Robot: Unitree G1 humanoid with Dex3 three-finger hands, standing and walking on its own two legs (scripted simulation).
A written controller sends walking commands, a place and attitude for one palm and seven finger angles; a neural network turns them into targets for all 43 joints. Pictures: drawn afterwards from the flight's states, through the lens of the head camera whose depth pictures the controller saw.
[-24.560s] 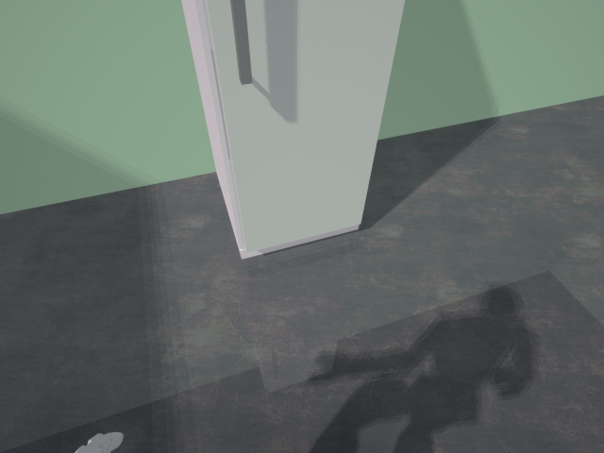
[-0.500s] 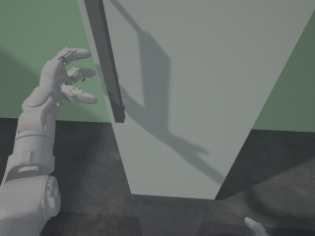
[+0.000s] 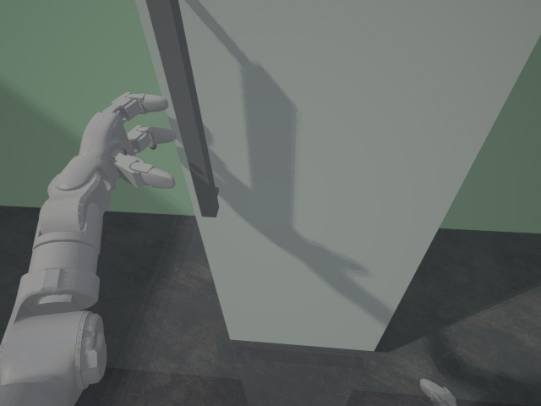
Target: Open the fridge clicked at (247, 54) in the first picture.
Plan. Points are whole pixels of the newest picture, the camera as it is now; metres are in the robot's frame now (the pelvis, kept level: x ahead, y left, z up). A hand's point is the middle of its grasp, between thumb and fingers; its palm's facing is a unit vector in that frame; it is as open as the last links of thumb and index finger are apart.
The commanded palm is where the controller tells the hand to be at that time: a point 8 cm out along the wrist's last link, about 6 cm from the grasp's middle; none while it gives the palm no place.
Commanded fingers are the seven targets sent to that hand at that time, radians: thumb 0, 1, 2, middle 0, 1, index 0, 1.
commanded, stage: feel for the door with the fingertips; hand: left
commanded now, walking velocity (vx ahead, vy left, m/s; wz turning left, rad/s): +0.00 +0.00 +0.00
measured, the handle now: (195, 120) +0.46 +0.14 +0.22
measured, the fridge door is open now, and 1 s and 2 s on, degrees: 0 0 0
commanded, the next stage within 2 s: slide the fingers in behind the handle in 0.72 s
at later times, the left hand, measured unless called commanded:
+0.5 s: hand (162, 143) +0.41 +0.18 +0.21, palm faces -0.01 -1.00 +0.00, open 14.0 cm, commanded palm +0.39 +0.23 +0.21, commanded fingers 0.00 -0.50 0.30 -0.30 -1.20 -0.30 -1.20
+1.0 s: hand (162, 140) +0.42 +0.18 +0.21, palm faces -0.01 -1.00 -0.01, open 13.7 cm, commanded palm +0.40 +0.22 +0.21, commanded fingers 0.00 -0.50 0.30 -0.30 -1.20 -0.30 -1.20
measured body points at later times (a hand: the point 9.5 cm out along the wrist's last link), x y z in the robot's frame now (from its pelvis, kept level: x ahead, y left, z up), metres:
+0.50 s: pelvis -0.01 +0.00 +0.00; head -0.02 -0.02 +0.45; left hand +0.40 +0.23 +0.22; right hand +0.13 -0.25 -0.10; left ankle -0.01 +0.11 -0.74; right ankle -0.02 -0.11 -0.74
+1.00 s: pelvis -0.02 +0.00 +0.00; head -0.02 -0.01 +0.45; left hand +0.41 +0.24 +0.21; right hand +0.09 -0.25 -0.11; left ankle -0.01 +0.11 -0.74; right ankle -0.02 -0.11 -0.74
